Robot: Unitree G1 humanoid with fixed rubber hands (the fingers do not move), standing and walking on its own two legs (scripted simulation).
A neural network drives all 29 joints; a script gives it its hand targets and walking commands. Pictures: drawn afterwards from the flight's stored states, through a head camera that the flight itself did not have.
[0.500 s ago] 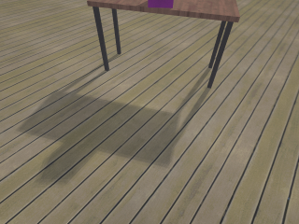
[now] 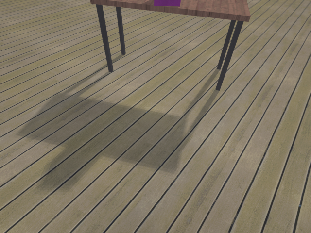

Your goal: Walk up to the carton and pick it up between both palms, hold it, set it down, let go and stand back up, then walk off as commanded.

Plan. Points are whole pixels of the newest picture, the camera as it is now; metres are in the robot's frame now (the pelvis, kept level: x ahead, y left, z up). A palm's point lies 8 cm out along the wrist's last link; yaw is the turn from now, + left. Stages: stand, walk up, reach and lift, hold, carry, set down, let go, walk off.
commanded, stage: stand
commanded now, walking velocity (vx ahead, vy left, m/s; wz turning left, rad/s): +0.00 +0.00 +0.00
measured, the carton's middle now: out of the picture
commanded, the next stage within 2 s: none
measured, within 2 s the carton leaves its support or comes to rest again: neither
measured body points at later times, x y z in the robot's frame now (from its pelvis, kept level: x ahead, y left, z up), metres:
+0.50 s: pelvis +0.00 +0.00 +0.00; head +0.00 +0.00 +0.45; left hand +0.09 +0.31 -0.12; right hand +0.08 -0.30 -0.13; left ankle -0.03 +0.12 -0.75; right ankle +0.02 -0.13 -0.75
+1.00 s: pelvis -0.01 +0.00 +0.00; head -0.01 +0.00 +0.45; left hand +0.08 +0.30 -0.12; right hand +0.08 -0.31 -0.13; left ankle -0.03 +0.12 -0.75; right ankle +0.02 -0.13 -0.75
